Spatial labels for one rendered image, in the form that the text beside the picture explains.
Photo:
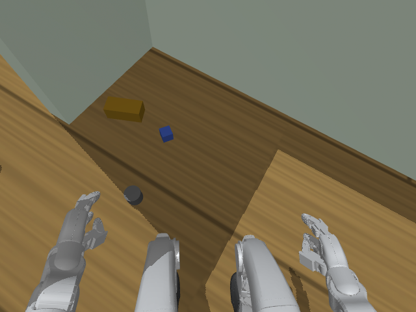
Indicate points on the left robot hand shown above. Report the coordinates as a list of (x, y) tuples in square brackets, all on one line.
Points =
[(73, 228)]

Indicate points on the right robot arm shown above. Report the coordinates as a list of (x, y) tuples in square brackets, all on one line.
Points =
[(346, 293)]

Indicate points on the left robot arm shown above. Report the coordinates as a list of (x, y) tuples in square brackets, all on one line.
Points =
[(58, 290)]

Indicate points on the right robot hand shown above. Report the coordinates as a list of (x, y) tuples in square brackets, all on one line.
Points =
[(327, 250)]

